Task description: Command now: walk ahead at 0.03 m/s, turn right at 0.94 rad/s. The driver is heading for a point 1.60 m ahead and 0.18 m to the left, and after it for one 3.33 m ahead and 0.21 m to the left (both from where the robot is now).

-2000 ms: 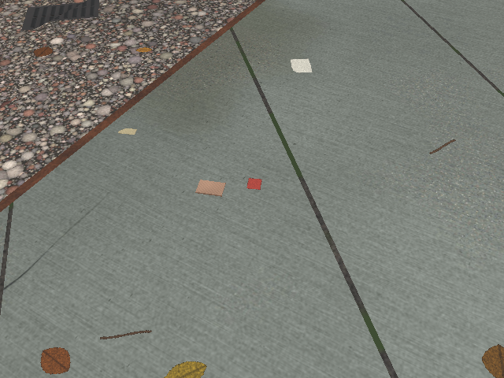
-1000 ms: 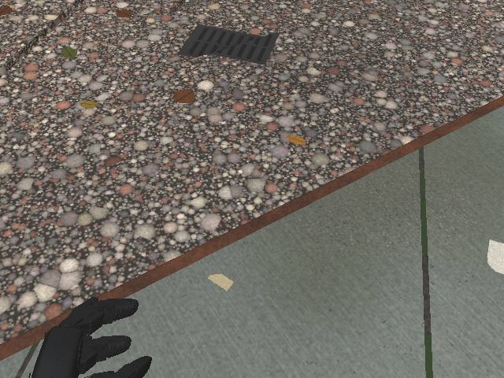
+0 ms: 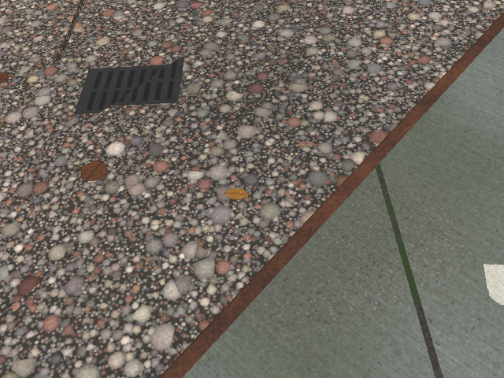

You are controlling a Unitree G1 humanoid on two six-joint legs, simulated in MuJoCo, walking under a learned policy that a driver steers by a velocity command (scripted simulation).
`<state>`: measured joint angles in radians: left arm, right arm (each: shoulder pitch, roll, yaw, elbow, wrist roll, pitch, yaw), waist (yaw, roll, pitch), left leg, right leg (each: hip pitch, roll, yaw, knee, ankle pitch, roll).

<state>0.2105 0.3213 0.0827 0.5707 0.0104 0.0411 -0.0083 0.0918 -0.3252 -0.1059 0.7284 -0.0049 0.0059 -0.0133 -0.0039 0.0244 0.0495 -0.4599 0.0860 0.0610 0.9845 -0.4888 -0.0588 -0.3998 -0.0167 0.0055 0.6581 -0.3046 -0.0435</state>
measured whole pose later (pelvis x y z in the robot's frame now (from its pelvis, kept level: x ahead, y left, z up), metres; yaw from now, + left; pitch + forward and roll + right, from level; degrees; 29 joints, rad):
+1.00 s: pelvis +0.04 +0.03 +0.01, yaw +7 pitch +2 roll -1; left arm 0.16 0.29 0.08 0.66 0.01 0.01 0.03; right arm 0.13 -0.32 -0.09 0.59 0.03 0.08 0.03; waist 0.02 0.01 0.07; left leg -0.51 0.07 0.02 0.88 -0.35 -0.08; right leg -0.17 -0.06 -0.16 0.44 -0.31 0.01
